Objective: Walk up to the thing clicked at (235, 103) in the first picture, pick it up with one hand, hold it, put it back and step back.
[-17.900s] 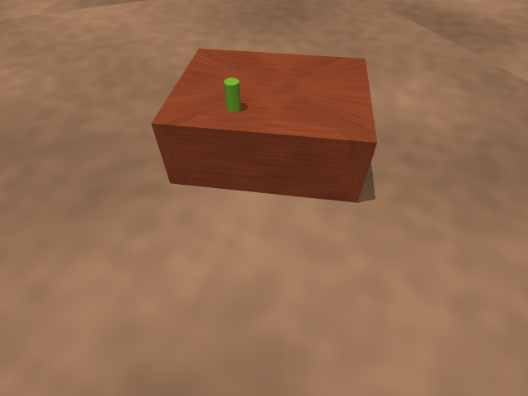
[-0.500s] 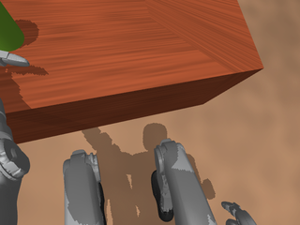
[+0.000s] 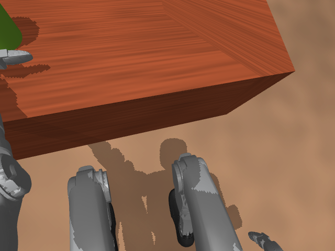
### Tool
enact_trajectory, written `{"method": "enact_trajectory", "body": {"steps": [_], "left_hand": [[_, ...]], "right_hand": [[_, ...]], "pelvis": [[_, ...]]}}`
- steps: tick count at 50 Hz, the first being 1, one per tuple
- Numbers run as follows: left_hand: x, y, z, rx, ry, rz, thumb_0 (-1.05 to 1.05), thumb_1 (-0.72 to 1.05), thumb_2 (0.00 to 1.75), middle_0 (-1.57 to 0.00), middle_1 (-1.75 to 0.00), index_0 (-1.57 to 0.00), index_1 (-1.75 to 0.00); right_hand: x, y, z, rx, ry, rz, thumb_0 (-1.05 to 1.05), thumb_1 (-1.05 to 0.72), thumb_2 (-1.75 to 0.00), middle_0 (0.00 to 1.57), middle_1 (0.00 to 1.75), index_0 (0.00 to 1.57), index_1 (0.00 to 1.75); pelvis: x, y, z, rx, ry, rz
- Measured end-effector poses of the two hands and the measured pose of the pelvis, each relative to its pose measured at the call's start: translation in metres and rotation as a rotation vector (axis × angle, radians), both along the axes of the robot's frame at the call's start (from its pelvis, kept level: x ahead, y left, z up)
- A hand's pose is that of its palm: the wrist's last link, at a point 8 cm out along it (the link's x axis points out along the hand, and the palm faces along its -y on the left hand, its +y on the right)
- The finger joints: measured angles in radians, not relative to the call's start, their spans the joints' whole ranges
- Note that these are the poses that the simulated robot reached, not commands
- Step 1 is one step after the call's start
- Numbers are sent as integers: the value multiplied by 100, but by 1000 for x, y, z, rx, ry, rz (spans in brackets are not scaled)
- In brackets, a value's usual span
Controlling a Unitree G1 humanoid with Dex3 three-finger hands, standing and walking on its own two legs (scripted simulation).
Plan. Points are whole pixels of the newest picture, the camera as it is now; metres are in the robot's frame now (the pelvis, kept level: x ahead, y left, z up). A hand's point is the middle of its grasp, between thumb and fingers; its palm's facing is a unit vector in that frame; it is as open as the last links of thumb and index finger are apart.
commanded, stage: close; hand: left
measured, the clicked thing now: out of the picture +0.58 +0.29 +0.03
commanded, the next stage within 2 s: settle in 0.36 s
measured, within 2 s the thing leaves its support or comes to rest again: leaves its support in 0.84 s
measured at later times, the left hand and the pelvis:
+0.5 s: hand out of the picture +0.56 +0.29 +0.02, palm faces +0.34 -0.94 -0.04, open 9.8 cm; pelvis +0.00 +0.00 -0.01, yaw +0 degrees
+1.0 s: hand out of the picture +0.56 +0.27 +0.07, palm faces +0.32 -0.94 -0.05, open 10.1 cm; pelvis +0.01 +0.00 +0.04, yaw +1 degrees
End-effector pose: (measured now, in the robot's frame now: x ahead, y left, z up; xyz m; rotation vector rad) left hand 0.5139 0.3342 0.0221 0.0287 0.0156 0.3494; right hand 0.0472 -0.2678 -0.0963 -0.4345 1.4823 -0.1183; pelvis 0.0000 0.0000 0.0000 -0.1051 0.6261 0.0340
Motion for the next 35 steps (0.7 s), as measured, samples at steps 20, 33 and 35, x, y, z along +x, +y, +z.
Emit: {"method": "enact_trajectory", "body": {"steps": [20,33,35], "left_hand": [[7,1,2,21,-12,-4,-1,-13,62,-73,-77,-78,-77],[12,-1,2,23,-14,-21,-4,-32,84,-72,-98,-77,-99],[11,-2,2,24,3,-26,-4,-35,87,-73,-100,-77,-102]], "right_hand": [[8,1,-8,14,4,18,0,-91,-89,21,30,20,30],[16,2,-16,21,-10,23,0,-90,-89,21,30,20,30],[19,2,-14,24,-14,20,0,-90,-90,21,30,20,30]], "pelvis": [[1,1,-4,0,5,4],[2,2,-11,2,7,4],[3,2,-8,3,9,6]]}}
